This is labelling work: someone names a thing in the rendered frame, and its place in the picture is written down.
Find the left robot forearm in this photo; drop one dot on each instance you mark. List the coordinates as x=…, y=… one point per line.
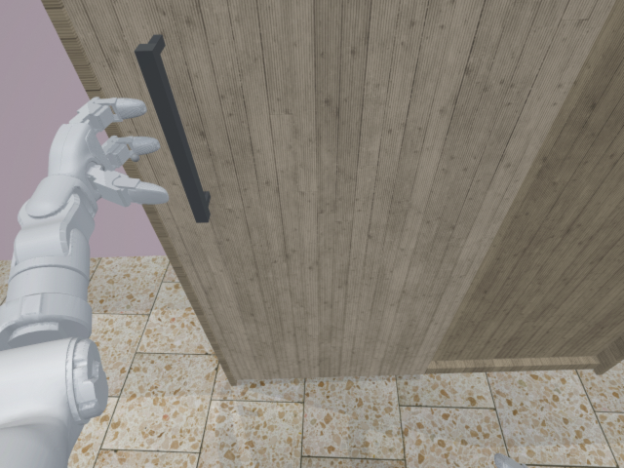
x=50, y=271

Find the robot left upper arm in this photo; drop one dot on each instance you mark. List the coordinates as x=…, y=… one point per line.
x=48, y=392

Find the wardrobe door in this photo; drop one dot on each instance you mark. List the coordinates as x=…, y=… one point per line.
x=360, y=155
x=552, y=281

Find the left robot hand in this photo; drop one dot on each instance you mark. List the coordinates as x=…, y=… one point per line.
x=76, y=152

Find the handle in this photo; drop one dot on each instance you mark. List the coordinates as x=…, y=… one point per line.
x=157, y=82

